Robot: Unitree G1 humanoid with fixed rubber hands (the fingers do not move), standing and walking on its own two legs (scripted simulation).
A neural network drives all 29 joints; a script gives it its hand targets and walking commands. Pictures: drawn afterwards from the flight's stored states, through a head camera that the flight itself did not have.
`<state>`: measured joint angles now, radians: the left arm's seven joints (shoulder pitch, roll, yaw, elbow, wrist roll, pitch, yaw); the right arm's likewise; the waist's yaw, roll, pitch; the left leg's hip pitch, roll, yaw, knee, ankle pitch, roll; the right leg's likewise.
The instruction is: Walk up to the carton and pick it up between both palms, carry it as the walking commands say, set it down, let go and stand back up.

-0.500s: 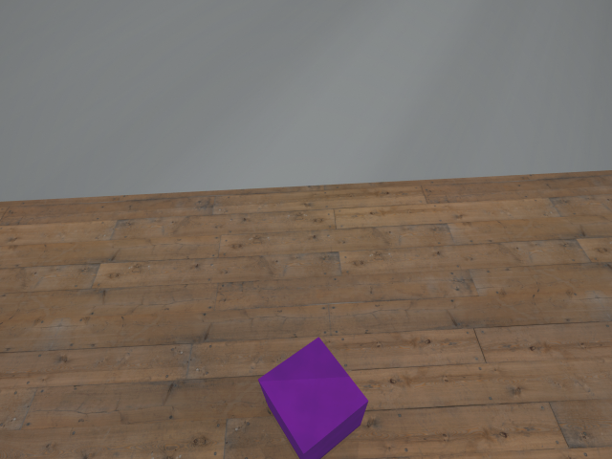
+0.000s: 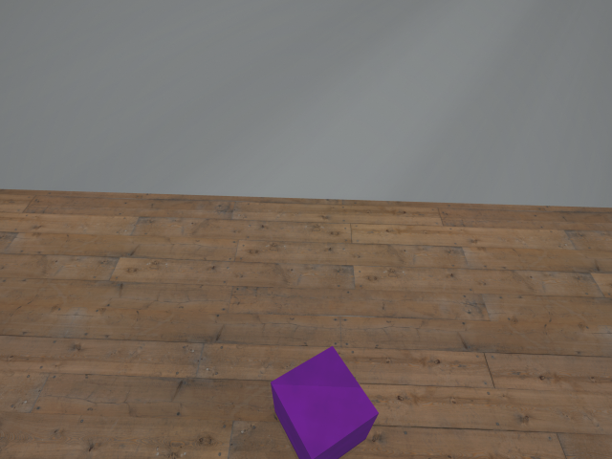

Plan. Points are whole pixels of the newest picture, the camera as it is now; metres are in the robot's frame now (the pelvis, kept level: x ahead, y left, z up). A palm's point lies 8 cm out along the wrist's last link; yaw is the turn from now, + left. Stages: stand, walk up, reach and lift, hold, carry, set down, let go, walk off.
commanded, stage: walk up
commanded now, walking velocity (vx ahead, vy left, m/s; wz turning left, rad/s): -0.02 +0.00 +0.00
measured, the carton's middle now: (321, 412) +0.39 -0.03 -0.66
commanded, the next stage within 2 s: none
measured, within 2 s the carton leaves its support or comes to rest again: neither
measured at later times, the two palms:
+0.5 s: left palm out of the picture +0.09 +0.09 -0.13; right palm out of the picture +0.09 -0.46 -0.14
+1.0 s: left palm out of the picture -0.21 +0.03 -0.10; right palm (545, 401) +0.25 -0.34 -0.11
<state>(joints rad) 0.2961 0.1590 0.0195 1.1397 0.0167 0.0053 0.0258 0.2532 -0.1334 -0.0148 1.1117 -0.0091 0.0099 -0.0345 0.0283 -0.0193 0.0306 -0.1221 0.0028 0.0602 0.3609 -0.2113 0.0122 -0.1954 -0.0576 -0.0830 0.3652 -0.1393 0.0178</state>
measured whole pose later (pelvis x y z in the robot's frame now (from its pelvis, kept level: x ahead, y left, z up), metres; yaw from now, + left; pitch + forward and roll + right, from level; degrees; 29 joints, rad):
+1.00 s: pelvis -0.04 -0.20 +0.00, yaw +25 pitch +1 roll +4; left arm 0.39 0.29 0.09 0.93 0.05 0.03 0.03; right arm 0.00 -0.30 -0.05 0.80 -0.01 0.10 0.06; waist 0.11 -0.02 0.09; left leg -0.36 0.00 0.00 0.82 -0.42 -0.03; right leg -0.29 -0.19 -0.18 0.42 -0.14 0.02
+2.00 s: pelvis -0.03 -0.22 -0.01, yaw +29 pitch -1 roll +1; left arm 0.27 0.24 0.06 0.97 0.03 0.02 0.00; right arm 0.24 -0.25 -0.05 0.98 -0.02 0.03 -0.03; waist -0.01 -0.02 0.05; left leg -0.25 0.12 0.05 0.51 -0.24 -0.06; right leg -0.26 -0.07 -0.04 0.51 -0.24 0.03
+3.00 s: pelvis +0.00 -0.21 +0.00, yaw +29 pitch +1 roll +0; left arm 0.33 0.14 0.00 1.08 -0.02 0.00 0.04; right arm 0.30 -0.13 0.00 1.06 0.02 0.00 -0.04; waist 0.00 0.00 0.00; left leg -0.18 0.02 0.04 0.41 -0.25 0.00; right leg -0.18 -0.03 -0.06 0.40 -0.24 0.00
